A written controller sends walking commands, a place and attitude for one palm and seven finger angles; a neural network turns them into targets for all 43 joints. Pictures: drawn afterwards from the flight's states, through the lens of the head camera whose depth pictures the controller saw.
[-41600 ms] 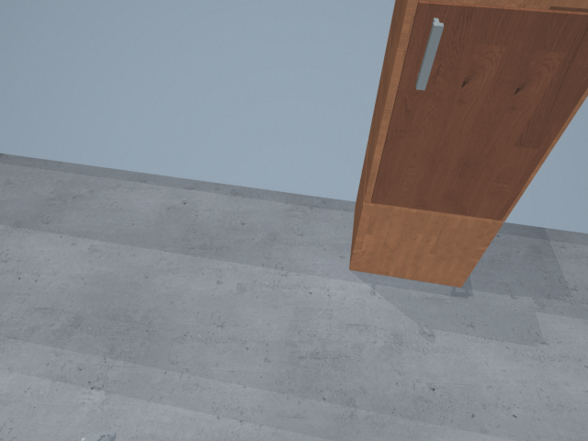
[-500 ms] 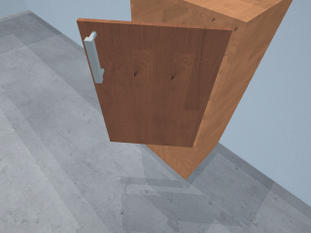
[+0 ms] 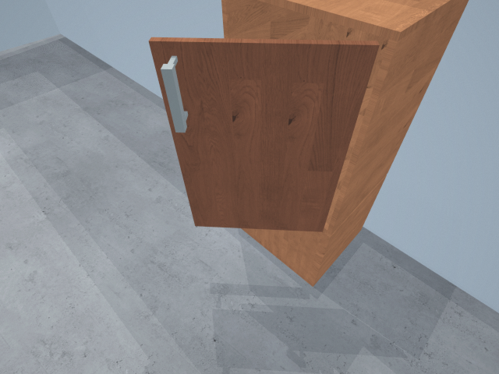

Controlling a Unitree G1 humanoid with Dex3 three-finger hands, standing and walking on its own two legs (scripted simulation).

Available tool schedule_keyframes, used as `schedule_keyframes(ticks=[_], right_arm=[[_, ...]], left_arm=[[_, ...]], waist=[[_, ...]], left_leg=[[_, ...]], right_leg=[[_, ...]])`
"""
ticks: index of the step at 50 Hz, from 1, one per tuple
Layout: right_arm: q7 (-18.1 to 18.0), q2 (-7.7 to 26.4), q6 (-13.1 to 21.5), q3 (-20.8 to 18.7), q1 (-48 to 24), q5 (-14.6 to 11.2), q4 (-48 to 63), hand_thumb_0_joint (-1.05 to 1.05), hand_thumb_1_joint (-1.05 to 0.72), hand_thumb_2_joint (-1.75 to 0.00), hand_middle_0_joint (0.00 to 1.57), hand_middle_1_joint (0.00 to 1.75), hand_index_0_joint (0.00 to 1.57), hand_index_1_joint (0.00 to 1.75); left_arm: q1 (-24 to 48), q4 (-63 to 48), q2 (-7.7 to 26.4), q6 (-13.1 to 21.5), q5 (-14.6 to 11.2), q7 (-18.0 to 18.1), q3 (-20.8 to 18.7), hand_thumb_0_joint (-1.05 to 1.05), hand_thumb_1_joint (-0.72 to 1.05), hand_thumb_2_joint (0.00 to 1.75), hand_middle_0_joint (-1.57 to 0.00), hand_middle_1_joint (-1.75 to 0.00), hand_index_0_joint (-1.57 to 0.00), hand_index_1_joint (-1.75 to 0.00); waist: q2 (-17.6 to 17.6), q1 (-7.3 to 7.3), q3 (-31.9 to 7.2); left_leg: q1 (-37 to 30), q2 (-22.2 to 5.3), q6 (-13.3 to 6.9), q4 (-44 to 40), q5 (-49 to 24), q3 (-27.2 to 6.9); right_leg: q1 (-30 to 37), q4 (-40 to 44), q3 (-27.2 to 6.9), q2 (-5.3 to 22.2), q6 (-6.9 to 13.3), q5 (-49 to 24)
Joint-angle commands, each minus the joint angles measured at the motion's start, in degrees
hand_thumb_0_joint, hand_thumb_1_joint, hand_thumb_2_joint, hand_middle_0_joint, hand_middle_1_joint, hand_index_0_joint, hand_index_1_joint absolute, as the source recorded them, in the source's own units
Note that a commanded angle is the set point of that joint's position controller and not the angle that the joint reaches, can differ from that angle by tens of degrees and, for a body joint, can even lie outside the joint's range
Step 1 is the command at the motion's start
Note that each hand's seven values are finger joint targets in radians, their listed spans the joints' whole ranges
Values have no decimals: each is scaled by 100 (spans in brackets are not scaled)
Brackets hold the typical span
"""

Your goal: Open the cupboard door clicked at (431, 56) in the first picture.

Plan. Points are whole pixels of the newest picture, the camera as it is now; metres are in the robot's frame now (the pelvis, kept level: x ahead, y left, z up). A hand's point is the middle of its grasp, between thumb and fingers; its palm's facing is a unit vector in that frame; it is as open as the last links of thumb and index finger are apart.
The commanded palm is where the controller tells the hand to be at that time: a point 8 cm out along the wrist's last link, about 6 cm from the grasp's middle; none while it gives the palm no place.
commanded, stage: come to a stop and stand still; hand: left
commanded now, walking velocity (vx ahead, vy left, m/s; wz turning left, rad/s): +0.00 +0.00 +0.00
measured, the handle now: (177, 95) +0.58 +0.18 +0.15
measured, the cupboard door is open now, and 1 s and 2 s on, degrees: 40 40 40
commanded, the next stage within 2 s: look again from close up in 0.14 s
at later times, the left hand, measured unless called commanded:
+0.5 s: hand out of the picture +0.03 +0.15 -0.17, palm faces +0.00 -0.98 -0.20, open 7.3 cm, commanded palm none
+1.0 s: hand (166, 324) +0.21 +0.15 -0.04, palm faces +0.28 -0.95 -0.11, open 7.5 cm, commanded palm +0.14 +0.20 -0.04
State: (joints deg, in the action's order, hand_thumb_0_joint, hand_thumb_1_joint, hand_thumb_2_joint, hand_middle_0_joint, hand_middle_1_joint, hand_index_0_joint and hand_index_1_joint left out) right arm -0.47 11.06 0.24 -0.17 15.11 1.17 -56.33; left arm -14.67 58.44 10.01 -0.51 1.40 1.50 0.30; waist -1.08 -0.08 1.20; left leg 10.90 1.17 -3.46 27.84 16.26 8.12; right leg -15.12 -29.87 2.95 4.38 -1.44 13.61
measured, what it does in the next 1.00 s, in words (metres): shifts its weight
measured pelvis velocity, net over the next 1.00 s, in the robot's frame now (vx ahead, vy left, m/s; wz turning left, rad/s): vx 0.03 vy -0.04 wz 0.05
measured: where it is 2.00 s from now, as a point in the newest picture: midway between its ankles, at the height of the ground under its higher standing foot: outside the picture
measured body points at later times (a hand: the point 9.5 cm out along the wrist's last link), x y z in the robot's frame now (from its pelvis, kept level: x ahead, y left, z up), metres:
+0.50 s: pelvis +0.02 -0.02 +0.00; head +0.04 -0.03 +0.45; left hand +0.03 +0.20 -0.15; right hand +0.03 -0.24 -0.16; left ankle -0.01 +0.08 -0.74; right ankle +0.03 -0.14 -0.74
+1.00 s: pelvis +0.03 -0.04 +0.00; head +0.04 -0.05 +0.45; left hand +0.19 +0.20 -0.03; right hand +0.13 -0.29 -0.13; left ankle -0.01 +0.08 -0.74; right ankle +0.03 -0.14 -0.74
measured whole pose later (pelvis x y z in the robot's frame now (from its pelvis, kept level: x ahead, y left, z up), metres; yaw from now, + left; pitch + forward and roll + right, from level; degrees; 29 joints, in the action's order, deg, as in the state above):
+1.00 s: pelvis +0.03 -0.04 +0.00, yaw +3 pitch +2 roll +1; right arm -3.2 12.9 13.1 -1.3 16.9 -1.4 -48.9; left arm -22.9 13.4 8.4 7.6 -9.0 1.8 -5.0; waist -1.1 1.0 -1.0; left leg 13.2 -1.4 0.3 29.8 18.3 4.1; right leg -16.0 -31.7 7.1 2.3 1.3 17.6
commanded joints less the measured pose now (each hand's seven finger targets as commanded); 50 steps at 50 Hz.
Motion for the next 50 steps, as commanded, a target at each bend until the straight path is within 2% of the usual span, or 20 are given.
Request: schedule_keyframes(ticks=[1,3,5,10,16,23,29,30,33,40,41,42,43,44,45,46,47,48,49,50], right_arm=[[-34,639,144,-95,156,-3,169,0,-90,-90,20,30,20,30],[-37,637,153,-77,191,-15,86,0,-90,-90,20,30,20,30],[-43,604,167,-61,200,-19,-9,0,-90,-90,20,30,20,30],[-69,532,196,-33,256,-37,-258,0,-90,-90,20,30,20,30],[-86,464,195,-8,269,-49,-495,0,-90,-90,20,30,20,30],[-115,390,218,-9,319,-42,-661,0,-90,-90,20,30,20,30],[-131,373,207,-12,302,-36,-732,0,-90,-90,20,30,20,30],[-135,336,202,-14,296,-37,-745,0,-90,-90,20,30,20,30],[-137,387,211,-18,280,-31,-765,0,-90,-90,20,30,20,30],[-147,378,194,-37,206,-29,-774,0,-90,-90,20,30,20,30],[-147,428,195,-43,210,-26,-767,0,-90,-90,20,30,20,30],[-96,555,174,-112,-261,-117,-369,0,-90,-90,20,30,20,30],[-317,1409,1080,-218,-138,-408,1659,0,-90,-90,20,30,20,30],[-511,984,1549,-143,-444,-267,1411,0,-90,-90,20,30,20,30],[-454,705,1664,-170,-508,-373,1432,0,-90,-90,20,30,20,30],[-406,865,1701,-215,-347,-383,1315,0,-90,-90,20,30,20,30],[-382,1030,1767,-349,-476,-340,1645,0,-90,-90,20,30,20,30],[-364,1097,1806,-435,-407,-227,1781,0,-90,-90,20,30,20,30],[-321,1048,1827,-476,-454,-173,1936,0,-90,-90,20,30,20,30],[-234,1021,1841,-499,-572,-191,2113,0,-90,-90,20,30,20,30]], left_arm=[[-175,-185,593,122,-21,21,-77,0,90,90,-20,-30,-20,-30],[-189,-123,615,141,-34,20,-62,0,90,90,-20,-30,-20,-30],[-206,-64,623,154,-35,24,-64,0,90,90,-20,-30,-20,-30],[-258,126,621,191,-52,35,-54,0,90,90,-20,-30,-20,-30],[-280,285,583,199,-56,45,-40,0,90,90,-20,-30,-20,-30],[-255,364,570,219,-64,60,-68,0,90,90,-20,-30,-20,-30],[-202,380,580,216,-70,60,-87,0,90,90,-20,-30,-20,-30],[-184,364,568,211,-59,62,-90,0,90,90,-20,-30,-20,-30],[-160,353,621,226,-71,61,-104,0,90,90,-20,-30,-20,-30],[-89,325,676,245,-65,62,-130,0,90,90,-20,-30,-20,-30],[-86,316,701,254,-64,63,-138,0,90,90,-20,-30,-20,-30],[-716,580,642,271,-53,293,-134,0,90,90,-20,-30,-20,-30],[3711,-8231,2169,1559,-1158,194,-1170,0,88,89,-20,-32,-20,-32],[796,-6756,1822,1313,-695,377,-1087,0,85,88,-20,-33,-20,-33],[-840,-5856,450,592,-981,473,-451,0,83,87,-21,-34,-21,-34],[-508,-5797,187,601,-1084,357,-396,0,81,86,-21,-36,-21,-36],[-54,-5984,513,922,-1185,209,-771,0,78,85,-21,-37,-21,-37],[-479,-5693,626,1278,-1217,-6,-1086,0,76,84,-21,-39,-21,-39],[-1210,-5210,387,1638,-1302,-273,-1130,0,74,83,-21,-40,-21,-40],[-1854,-4774,252,2002,-1339,-581,-1189,0,71,82,-21,-42,-21,-42]], waist=[[129,-9,326],[222,14,279],[93,12,253],[77,22,106],[133,4,248],[88,-11,50],[136,-22,103],[144,-21,210],[63,-25,40],[195,-20,67],[168,-17,11],[418,-213,160],[-685,364,-2726],[-1558,-149,-2626],[-1379,-60,-1559],[-411,175,-684],[218,297,-126],[693,190,-316],[1065,27,-305],[848,-197,-314]], left_leg=[[531,-845,36,-1266,467,-1108],[391,-813,54,-1188,262,-1030],[301,-819,51,-1201,78,-1008],[10,-805,77,-1015,-577,-856],[46,-802,100,-980,-646,-808],[-116,-816,128,-892,-1050,-760],[-136,-826,151,-880,-1088,-737],[-115,-830,146,-885,-1144,-734],[-237,-833,165,-831,-1321,-700],[-289,-845,187,-818,-1368,-686],[-310,-839,199,-792,-1414,-671],[236,-931,374,441,-1229,-405],[-990,-134,204,-335,-2174,-688],[-1284,-279,182,-376,-3266,-629],[-800,-401,416,-368,-3268,-788],[-441,-395,366,-205,-2809,-800],[46,-311,298,43,-2167,-842],[385,-240,270,250,-1757,-771],[841,-201,301,455,-1467,-754],[1155,-114,350,658,-1297,-681]], right_leg=[[140,453,-341,137,313,-10],[126,531,-399,176,309,-68],[156,563,-386,190,315,-150],[249,593,-429,238,319,-534],[275,647,-440,258,331,-625],[466,591,-426,274,359,-1034],[490,619,-410,282,375,-1131],[470,629,-396,261,375,-1191],[554,600,-418,289,395,-1423],[606,661,-418,302,421,-1677],[645,653,-429,321,428,-1779],[621,643,-758,673,192,-3649],[1334,213,-468,56,417,-3071],[1183,-43,-295,-214,506,-2040],[549,97,91,-214,397,-1063],[59,239,189,-253,309,-1143],[-329,210,258,-275,256,-1231],[-491,68,302,-299,214,-1123],[-657,-189,342,-326,192,-983],[-721,-451,295,-304,228,-947]])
